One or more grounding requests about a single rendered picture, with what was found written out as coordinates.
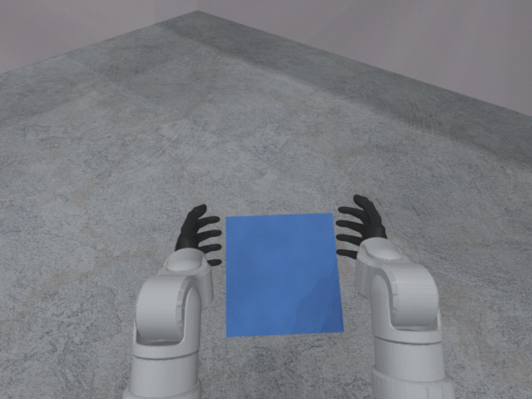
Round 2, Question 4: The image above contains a carton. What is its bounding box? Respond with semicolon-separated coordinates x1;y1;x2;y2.
226;213;344;337

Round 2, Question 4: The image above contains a right robot forearm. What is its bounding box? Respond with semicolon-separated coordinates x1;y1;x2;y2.
354;237;455;399

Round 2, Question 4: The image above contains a right robot hand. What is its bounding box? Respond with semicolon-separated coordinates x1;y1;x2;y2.
336;195;387;260

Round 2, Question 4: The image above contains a left robot hand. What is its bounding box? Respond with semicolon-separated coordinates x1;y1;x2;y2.
175;204;222;266

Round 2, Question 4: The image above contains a left robot forearm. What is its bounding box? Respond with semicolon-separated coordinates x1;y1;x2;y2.
122;248;214;399

